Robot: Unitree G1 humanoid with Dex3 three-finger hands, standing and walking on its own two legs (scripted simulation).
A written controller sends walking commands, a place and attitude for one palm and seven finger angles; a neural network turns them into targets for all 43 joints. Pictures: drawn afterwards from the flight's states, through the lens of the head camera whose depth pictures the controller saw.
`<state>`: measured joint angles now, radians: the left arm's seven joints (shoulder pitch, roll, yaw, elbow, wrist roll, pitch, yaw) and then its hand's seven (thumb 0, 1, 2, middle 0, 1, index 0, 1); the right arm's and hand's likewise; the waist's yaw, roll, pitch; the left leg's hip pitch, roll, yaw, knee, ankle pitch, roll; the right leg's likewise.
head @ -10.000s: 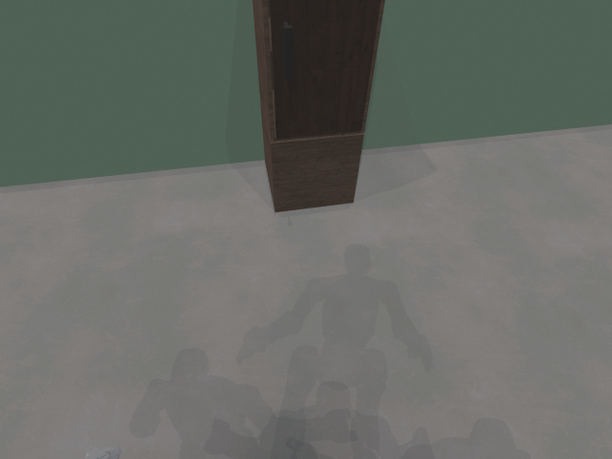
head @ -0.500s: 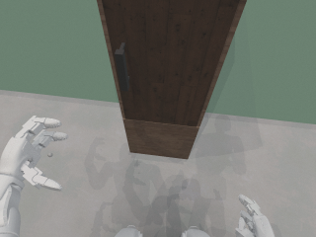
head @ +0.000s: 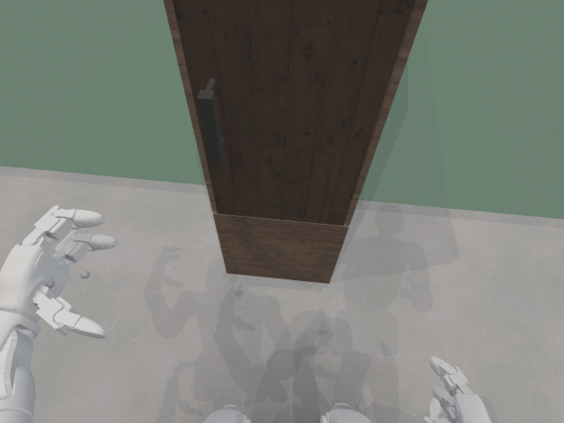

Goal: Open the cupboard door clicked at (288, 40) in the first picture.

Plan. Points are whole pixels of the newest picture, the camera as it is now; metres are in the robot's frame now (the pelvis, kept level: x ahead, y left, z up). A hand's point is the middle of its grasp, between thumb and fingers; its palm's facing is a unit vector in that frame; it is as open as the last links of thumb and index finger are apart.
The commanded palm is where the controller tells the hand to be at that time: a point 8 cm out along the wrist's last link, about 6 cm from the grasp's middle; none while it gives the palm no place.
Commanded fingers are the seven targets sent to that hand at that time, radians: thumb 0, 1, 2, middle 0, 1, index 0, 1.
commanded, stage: raise the hand with hooked fingers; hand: left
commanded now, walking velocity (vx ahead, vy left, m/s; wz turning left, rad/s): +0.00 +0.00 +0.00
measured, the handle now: (214, 122) +0.61 +0.15 +0.04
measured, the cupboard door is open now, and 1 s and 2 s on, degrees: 0 0 0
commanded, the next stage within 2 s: move the hooked fingers beside the handle in 0.04 s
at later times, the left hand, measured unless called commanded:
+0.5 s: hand (108, 234) +0.35 +0.26 +0.06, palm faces -0.08 -1.00 -0.01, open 14.0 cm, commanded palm +0.33 +0.31 +0.06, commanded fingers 0.00 -0.50 0.30 -0.30 -1.20 -0.30 -1.20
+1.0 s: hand (143, 187) +0.44 +0.24 +0.05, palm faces -0.08 -1.00 -0.01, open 14.0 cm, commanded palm +0.42 +0.29 +0.05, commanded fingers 0.00 -0.50 0.30 -0.30 -1.20 -0.30 -1.20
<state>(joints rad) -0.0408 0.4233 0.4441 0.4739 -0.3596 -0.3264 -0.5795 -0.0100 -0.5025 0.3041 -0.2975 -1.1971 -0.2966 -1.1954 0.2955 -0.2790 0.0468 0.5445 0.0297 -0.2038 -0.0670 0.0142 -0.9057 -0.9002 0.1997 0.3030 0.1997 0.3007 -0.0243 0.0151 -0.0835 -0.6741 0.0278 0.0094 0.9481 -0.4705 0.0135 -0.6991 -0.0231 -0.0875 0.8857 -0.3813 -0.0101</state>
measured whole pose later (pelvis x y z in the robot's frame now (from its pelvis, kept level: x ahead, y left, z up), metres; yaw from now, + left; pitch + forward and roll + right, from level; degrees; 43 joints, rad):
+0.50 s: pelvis +0.00 +0.00 -0.01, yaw +0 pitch +14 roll -2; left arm -0.32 0.47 0.43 0.69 -0.30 -0.30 -0.57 -0.01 -0.50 0.30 -0.30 -1.20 -0.30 -1.20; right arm 0.29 -0.28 0.06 0.56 0.03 -0.17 -0.07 0.01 -0.91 -0.90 0.20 0.30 0.20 0.30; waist -0.05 0.00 -0.09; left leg -0.75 0.03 0.01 0.99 -0.48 0.02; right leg -0.77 -0.02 -0.09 0.92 -0.38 -0.01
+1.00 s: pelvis +0.00 +0.00 -0.01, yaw -1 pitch +18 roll -2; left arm -0.64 0.53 0.44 1.00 -0.19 -0.36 -0.50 -0.01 -0.50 0.30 -0.30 -1.20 -0.30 -1.20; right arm 0.35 -0.28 0.04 0.59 0.01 -0.05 -0.05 0.01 -0.91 -0.90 0.20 0.30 0.20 0.30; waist -0.11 0.00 -0.09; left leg -0.84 0.04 0.02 1.01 -0.49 0.02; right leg -0.87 -0.01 -0.07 0.94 -0.38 0.00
